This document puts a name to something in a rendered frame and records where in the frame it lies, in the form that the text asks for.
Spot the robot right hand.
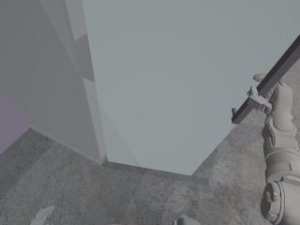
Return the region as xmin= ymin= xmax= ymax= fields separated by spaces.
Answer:
xmin=247 ymin=73 xmax=293 ymax=116

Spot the robot left hand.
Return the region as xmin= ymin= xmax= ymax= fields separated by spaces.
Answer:
xmin=28 ymin=205 xmax=55 ymax=225

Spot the handle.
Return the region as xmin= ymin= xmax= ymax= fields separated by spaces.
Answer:
xmin=232 ymin=35 xmax=300 ymax=125

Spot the fridge door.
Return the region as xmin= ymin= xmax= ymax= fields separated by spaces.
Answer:
xmin=82 ymin=0 xmax=300 ymax=176

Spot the robot right upper arm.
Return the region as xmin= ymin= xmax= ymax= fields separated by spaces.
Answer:
xmin=260 ymin=181 xmax=300 ymax=225

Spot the robot right forearm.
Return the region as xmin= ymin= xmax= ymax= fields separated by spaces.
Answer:
xmin=262 ymin=111 xmax=300 ymax=187

